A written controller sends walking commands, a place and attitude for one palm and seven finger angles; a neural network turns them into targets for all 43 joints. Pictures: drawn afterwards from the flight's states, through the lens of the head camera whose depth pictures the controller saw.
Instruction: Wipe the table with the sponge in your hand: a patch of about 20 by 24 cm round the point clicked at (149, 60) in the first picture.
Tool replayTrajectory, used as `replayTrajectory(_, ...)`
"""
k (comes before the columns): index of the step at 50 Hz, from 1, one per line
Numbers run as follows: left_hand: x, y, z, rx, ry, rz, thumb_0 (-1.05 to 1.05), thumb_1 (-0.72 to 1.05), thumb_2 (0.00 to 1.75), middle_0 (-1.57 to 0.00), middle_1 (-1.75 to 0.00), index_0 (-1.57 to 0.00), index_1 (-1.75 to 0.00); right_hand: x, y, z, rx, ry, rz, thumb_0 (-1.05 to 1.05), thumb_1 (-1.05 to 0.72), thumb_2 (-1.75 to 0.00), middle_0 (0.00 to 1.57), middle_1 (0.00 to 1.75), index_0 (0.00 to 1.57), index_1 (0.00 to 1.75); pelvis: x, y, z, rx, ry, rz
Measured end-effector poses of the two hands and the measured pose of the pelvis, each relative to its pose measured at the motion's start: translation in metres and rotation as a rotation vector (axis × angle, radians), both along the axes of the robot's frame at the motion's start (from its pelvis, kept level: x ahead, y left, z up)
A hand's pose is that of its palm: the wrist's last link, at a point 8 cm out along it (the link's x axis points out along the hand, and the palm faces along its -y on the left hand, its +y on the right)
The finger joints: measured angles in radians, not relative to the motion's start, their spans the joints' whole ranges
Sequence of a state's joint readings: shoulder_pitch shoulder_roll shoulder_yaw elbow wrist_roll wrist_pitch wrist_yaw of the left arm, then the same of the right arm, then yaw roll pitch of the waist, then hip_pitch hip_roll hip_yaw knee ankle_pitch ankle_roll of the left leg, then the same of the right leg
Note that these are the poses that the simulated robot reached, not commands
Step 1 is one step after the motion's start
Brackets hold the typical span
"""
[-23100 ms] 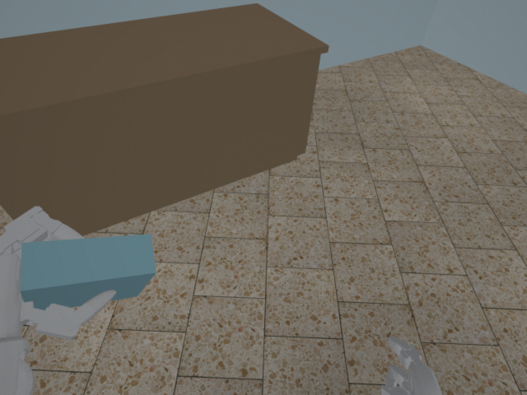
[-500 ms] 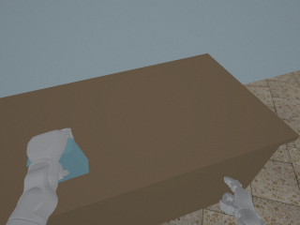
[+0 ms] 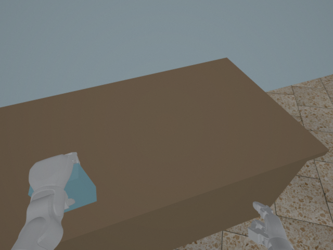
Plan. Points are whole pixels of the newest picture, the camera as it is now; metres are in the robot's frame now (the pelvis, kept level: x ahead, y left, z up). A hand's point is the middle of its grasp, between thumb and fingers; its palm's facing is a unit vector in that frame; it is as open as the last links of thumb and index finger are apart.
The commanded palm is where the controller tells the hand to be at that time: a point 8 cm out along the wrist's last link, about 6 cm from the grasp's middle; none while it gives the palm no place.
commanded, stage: lower the sponge onto the table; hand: left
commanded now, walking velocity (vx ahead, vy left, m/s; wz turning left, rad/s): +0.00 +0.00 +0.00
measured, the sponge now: (69, 193) +0.23 +0.30 -0.01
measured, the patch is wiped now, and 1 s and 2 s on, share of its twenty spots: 0.00 0.05 0.35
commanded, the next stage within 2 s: wipe forward along the first lane in 0.64 s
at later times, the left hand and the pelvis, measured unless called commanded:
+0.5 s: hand (65, 188) +0.23 +0.31 +0.01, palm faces -0.08 -0.09 -0.99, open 9.3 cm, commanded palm +0.21 +0.30 +0.07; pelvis +0.00 +0.00 +0.00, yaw +0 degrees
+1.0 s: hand (67, 184) +0.24 +0.31 +0.01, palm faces -0.11 -0.05 -0.99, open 9.3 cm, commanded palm +0.23 +0.31 +0.05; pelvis -0.01 -0.01 -0.01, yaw +1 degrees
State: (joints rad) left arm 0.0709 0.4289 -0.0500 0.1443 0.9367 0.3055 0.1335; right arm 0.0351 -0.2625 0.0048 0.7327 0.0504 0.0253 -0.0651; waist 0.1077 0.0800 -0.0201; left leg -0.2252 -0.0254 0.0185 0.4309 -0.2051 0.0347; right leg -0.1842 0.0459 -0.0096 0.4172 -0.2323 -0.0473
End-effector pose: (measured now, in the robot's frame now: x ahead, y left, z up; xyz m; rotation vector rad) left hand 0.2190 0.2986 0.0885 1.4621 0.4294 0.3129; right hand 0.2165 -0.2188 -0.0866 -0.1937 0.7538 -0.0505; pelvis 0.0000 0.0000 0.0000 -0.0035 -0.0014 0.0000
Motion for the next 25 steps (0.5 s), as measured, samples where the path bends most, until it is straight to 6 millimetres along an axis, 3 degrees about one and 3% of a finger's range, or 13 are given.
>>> replayTrajectory(12, -0.003, 0.006, -0.012, -0.004, 0.028, 0.008, 0.00, -0.43, 1.05, -0.81, -1.39, -0.82, -1.39, 0.004, 0.003, 0.004, -0.011, -0.014, 0.008, 0.01, -0.90, -0.90, 0.20, 0.30, 0.20, 0.30, -0.001, 0.000, -0.001, -0.003, 0.003, 0.005)
replayTrajectory(25, -0.003, 0.003, -0.021, 0.004, 0.026, -0.010, 0.00, -0.43, 1.05, -0.81, -1.39, -0.81, -1.39, -0.006, 0.003, -0.002, -0.006, 0.010, -0.006, 0.01, -0.90, -0.90, 0.20, 0.30, 0.20, 0.30, -0.003, 0.003, -0.002, -0.005, 0.018, 0.006)
